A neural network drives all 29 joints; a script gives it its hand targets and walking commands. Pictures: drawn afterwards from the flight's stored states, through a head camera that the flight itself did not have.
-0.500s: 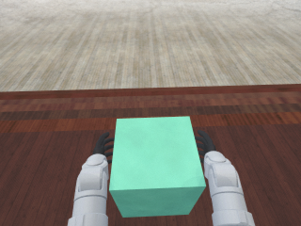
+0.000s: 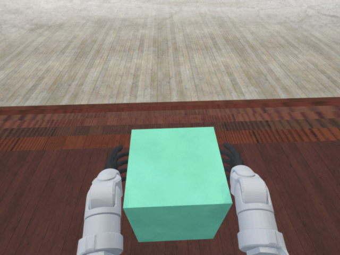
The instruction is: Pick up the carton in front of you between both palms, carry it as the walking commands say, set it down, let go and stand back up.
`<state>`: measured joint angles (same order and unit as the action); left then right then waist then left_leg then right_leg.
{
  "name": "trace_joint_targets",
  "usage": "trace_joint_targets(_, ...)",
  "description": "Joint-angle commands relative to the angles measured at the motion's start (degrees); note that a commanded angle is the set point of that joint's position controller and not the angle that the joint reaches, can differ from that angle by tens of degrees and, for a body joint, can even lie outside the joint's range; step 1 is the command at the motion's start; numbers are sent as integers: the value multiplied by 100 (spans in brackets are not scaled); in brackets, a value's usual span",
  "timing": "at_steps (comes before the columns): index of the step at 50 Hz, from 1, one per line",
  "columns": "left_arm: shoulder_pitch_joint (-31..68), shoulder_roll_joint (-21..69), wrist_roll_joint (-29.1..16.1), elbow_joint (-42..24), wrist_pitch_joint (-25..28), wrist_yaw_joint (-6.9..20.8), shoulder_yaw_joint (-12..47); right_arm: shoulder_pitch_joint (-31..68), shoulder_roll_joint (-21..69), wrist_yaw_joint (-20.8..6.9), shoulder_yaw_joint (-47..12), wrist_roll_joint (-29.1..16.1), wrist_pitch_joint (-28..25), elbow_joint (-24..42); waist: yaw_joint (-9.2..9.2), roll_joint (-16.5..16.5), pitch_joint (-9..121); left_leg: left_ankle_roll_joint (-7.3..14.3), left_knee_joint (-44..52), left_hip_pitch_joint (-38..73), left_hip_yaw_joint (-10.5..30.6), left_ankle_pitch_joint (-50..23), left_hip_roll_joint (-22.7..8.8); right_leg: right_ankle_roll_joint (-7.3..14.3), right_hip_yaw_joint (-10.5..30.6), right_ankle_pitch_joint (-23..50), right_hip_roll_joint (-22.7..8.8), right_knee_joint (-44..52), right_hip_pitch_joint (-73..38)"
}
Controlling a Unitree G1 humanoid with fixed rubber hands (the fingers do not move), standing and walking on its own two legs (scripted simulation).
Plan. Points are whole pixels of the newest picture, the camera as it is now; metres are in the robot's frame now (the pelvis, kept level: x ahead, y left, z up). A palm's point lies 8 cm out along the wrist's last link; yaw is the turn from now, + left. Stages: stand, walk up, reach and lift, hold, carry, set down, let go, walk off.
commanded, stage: carry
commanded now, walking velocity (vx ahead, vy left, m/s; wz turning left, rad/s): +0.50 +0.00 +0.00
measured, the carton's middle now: (174, 186) +0.30 +0.00 -0.02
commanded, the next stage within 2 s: none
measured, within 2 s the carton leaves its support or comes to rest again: neither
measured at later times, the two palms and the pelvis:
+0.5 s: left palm (115, 140) +0.40 +0.16 +0.06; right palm (223, 134) +0.40 -0.14 +0.06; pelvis +0.15 +0.00 -0.03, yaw +2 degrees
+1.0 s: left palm (133, 86) +0.67 +0.14 +0.06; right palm (213, 82) +0.68 -0.16 +0.06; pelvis +0.44 -0.03 -0.03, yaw +2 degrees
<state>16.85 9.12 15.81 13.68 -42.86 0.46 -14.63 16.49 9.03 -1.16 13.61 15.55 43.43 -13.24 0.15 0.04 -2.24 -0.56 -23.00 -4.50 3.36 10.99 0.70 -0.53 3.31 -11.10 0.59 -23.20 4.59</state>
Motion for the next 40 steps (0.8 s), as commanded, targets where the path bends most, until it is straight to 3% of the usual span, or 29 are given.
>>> trace_joint_targets(1, 3151, 5102, -1533, -223, 85, 1300, 3318, 3200, 5127, -1191, -3225, -1479, -158, 312, -31, -21, 1654, 114, 268, -500, 144, 1571, -566, 107, 98, -1557, -548, 255, 448)
trace_joint_targets(2, 3183, 5120, -1605, -375, 62, 1273, 3410, 3245, 5137, -1169, -3310, -1555, -132, 450, -26, 6, 1543, 130, 319, -788, 146, 2530, -505, 131, 130, -2556, -499, 334, 769)
trace_joint_targets(3, 3297, 5171, -1678, -532, 33, 1247, 3497, 3339, 5176, -1144, -3413, -1626, -103, 590, -13, 35, 1451, 139, 286, -971, 152, 2946, -497, 152, 148, -2965, -482, 323, 959)
trace_joint_targets(6, 3316, 5234, -1879, -904, -159, 1124, 3815, 3360, 5210, -1017, -3699, -1831, 93, 997, -20, 12, 1860, 175, -132, -871, -12, 1835, -480, 224, 85, -1967, -559, 69, 924)
trace_joint_targets(11, 2980, 5063, -2231, -1764, -833, 788, 4331, 3076, 5013, -711, -4234, -2180, 767, 1855, -22, -64, 1799, 324, -169, -1214, 377, 2360, -725, 344, 278, -2331, -677, -214, 1343)
trace_joint_targets(14, 2549, 4783, -2405, -2251, -1291, 530, 4474, 2496, 4776, -425, -4351, -2280, 1215, 2283, -11, -296, 1831, 466, -221, -1037, 572, 1676, -911, 312, 11, -1530, -609, -705, 1538)
trace_joint_targets(17, 2002, 4515, -2541, -2760, -1733, 223, 4520, 1897, 4500, -101, -4354, -2371, 1658, 2784, 5, -394, 1956, 534, -1090, -688, 275, -663, -887, 267, -332, -264, -410, -1292, 1579)
trace_joint_targets(19, 1570, 4417, -2634, -3012, -1963, 28, 4481, 1544, 4383, 85, -4354, -2454, 1912, 3119, -21, 105, 2221, 370, -2070, -1191, -116, -1579, -704, 426, 26, 647, -526, -1374, 863)
trace_joint_targets(20, 1335, 4375, -2661, -3149, -2046, -69, 4439, 1496, 4355, 167, -4382, -2516, 2014, 3353, -100, 742, 2399, 133, -2840, -2173, -588, -1594, -426, 663, 628, 1512, -827, -1094, -189)
trace_joint_targets(21, 1176, 4422, -2670, -3314, -2105, -148, 4407, 1565, 4342, 229, -4410, -2584, 2095, 3625, -214, 1611, 2253, -109, -3358, -3746, -1060, -133, -114, 995, 1528, 2703, -1373, -474, -1398)
trace_joint_targets(22, 1161, 4522, -2659, -3521, -2147, -217, 4400, 1711, 4392, 264, -4501, -2716, 2158, 3925, -278, 1809, 1710, -199, -3286, -4888, -1189, 2353, 6, 1334, 2316, 3587, -1797, -168, -1901)
trace_joint_targets(23, 1082, 4575, -2677, -3820, -2195, -286, 4406, 1739, 4412, 301, -4560, -2849, 2194, 4203, -355, 1090, 1302, -136, -2745, -5130, -1083, 3101, -114, 1419, 2478, 3860, -1923, -158, -1805)
trace_joint_targets(24, 1225, 4681, -2766, -4197, -2211, -322, 4501, 1502, 4515, 320, -4484, -2872, 2212, 4209, -301, 785, 1397, -53, -1991, -4692, -1028, 2787, -181, 1273, 2111, 3711, -1920, -248, -1742)
trace_joint_targets(25, 1184, 4729, -2859, -4497, -2219, -332, 4584, 1154, 4660, 332, -4459, -2905, 2196, 4343, -146, 750, 1729, 55, -1009, -3277, -1093, 1963, -107, 916, 1357, 3795, -1712, -485, -1112)
trace_joint_targets(26, 1011, 4744, -2967, -4768, -2217, -322, 4681, 879, 4812, 351, -4432, -2915, 2159, 4460, 49, 678, 2319, 144, 5, -842, -1377, 364, 170, 469, 217, 3739, -1303, -1052, 73)
trace_joint_targets(27, 1036, 4684, -3026, -5032, -2213, -306, 4807, 676, 4769, 385, -4369, -2843, 2122, 4521, 142, 56, 2838, 221, 239, 1337, -867, 265, -156, 159, -507, 2443, -821, -2212, 1443)
trace_joint_targets(28, 1301, 4499, -3146, -5322, -2258, -268, 4898, 558, 4675, 455, -4293, -2682, 2055, 4432, 103, -1810, 2668, 765, 875, 2125, 2087, -723, -1975, -225, -1176, 202, -205, -3777, 3150)
trace_joint_targets(29, 1460, 4428, -3293, -5402, -2276, -243, 5054, 449, 4626, 510, -4234, -2564, 2046, 4561, 88, -1733, 2428, 1309, 760, 2398, 2753, -2360, -2396, -81, -719, -1626, -40, -4342, 3941)
trace_joint_targets(30, 1196, 4401, -3301, -5238, -2280, -227, 5056, 518, 4519, 536, -4282, -2544, 2080, 4856, 89, -865, 2186, 1419, 499, 2321, 2172, -2866, -2437, 49, -484, -1713, -456, -4673, 4271)
trace_joint_targets(31, 963, 4392, -3244, -5063, -2280, -212, 4953, 620, 4471, 542, -4372, -2588, 2115, 4955, 101, -303, 2123, 1233, 486, 2174, 1631, -2747, -2252, 90, -492, -1473, -596, -4641, 4336)
trace_joint_targets(32, 685, 4401, -3199, -4910, -2300, -214, 4877, 597, 4387, 538, -4443, -2647, 2145, 5034, 111, -85, 1975, 1021, 634, 2046, 1228, -2477, -2074, 110, -558, -1291, -633, -4204, 4410)
trace_joint_targets(34, 239, 4316, -2985, -4726, -2316, -273, 4737, 459, 4214, 490, -4602, -2787, 2199, 5139, 129, -371, 1793, 783, 792, 1951, 494, -2667, -1742, 47, -865, -990, -536, -3314, 4286)
trace_joint_targets(37, -250, 4047, -2613, -4654, -2349, -400, 4536, 219, 3921, 396, -4743, -2952, 2280, 5164, 113, -646, 1610, 714, 940, 1455, -222, -2715, -1433, 17, -1212, -271, -321, -2141, 3702)
trace_joint_targets(40, -117, 3730, -2429, -4725, -2422, -476, 4470, 327, 3603, 319, -4760, -3015, 2351, 5041, 97, -1004, 1154, 618, 1074, 499, -756, -2952, -1287, 155, -1719, 338, -60, -1006, 2617)
